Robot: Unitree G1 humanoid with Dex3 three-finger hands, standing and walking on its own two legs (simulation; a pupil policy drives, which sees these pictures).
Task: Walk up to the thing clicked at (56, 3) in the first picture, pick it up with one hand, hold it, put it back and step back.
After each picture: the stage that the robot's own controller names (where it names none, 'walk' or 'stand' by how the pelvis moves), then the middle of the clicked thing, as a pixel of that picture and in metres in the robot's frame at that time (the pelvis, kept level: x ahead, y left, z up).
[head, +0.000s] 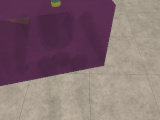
stand; out of the picture +1.06 +0.21 -0.02
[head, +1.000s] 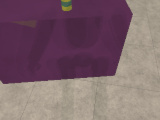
walk; (66, 0) +0.96 +0.18 -0.02
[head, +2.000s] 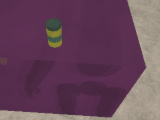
walk; (54, 33) +0.58 +0.16 +0.01
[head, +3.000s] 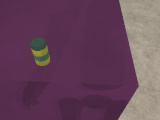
stand; (40, 51) +0.50 +0.21 -0.01
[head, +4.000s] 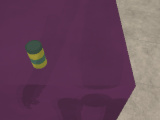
stand; (36, 54) +0.49 +0.22 -0.02
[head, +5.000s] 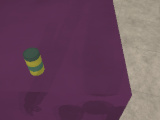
stand; (34, 62) +0.47 +0.23 -0.03
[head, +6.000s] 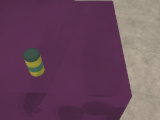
stand; (34, 62) +0.47 +0.23 -0.03
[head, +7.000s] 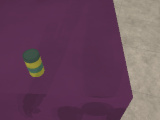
stand; (34, 63) +0.46 +0.23 -0.03
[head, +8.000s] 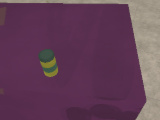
rise first; (48, 63) +0.47 +0.20 -0.02
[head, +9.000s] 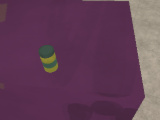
go down; (48, 59) +0.49 +0.21 -0.02
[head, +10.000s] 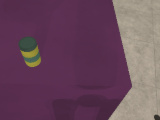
go down; (30, 52) +0.50 +0.20 -0.01
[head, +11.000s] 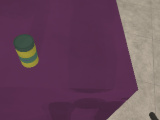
go down; (27, 51) +0.46 +0.19 +0.01
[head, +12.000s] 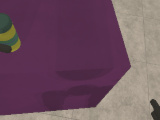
close in; (5, 33) +0.49 +0.21 +0.05
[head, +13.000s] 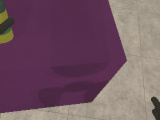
lift; out of the picture +0.52 +0.21 +0.07
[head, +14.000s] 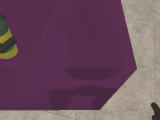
lift; (1, 39) +0.46 +0.24 +0.06
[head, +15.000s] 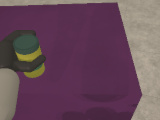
lift; (30, 57) +0.35 +0.17 +0.18
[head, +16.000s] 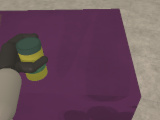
hold; (33, 59) +0.33 +0.17 +0.18
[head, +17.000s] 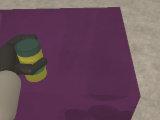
hold; (32, 60) +0.33 +0.17 +0.17
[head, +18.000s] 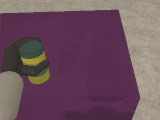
crouch; (35, 62) +0.33 +0.16 +0.17
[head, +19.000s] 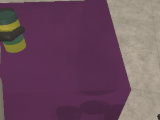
crouch; (10, 32) +0.45 +0.22 +0.19
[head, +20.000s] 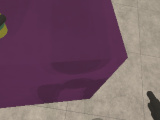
lower; out of the picture +0.53 +0.22 +0.06
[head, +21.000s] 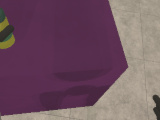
lower; out of the picture +0.51 +0.21 +0.06
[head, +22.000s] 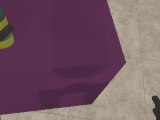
lower; out of the picture +0.51 +0.21 +0.06
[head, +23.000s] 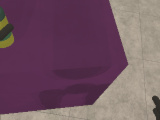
lower; out of the picture +0.51 +0.21 +0.06
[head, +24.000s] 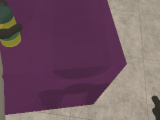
open; (6, 27) +0.52 +0.19 +0.06
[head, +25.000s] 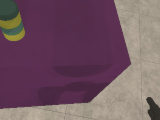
sink last; (10, 21) +0.51 +0.18 +0.06
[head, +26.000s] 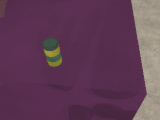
sink last; (52, 52) +0.50 +0.18 +0.02
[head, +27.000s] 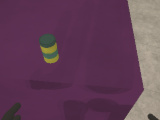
stand; (49, 49) +0.51 +0.18 +0.01
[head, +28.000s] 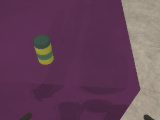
stand; (43, 50) +0.50 +0.18 +0.01
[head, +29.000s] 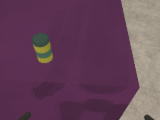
stand; (43, 48) +0.50 +0.19 +0.02
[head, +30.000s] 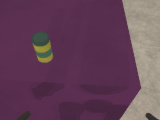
stand; (43, 47) +0.50 +0.19 +0.02
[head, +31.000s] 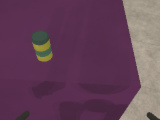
stand; (42, 46) +0.50 +0.19 +0.03
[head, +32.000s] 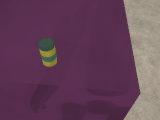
stand; (48, 52) +0.50 +0.18 +0.00
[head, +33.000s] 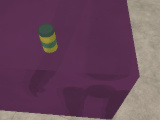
walk; (48, 38) +0.55 +0.17 -0.01
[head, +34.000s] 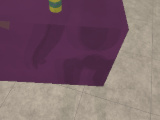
walk; out of the picture +0.80 +0.17 -0.01
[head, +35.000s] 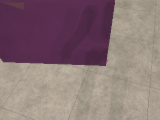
stand; out of the picture +1.11 +0.23 +0.00
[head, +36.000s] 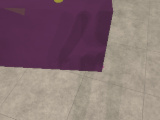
stand; out of the picture +1.11 +0.20 -0.03
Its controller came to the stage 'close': yes
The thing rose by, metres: 0.22
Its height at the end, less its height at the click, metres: +0.00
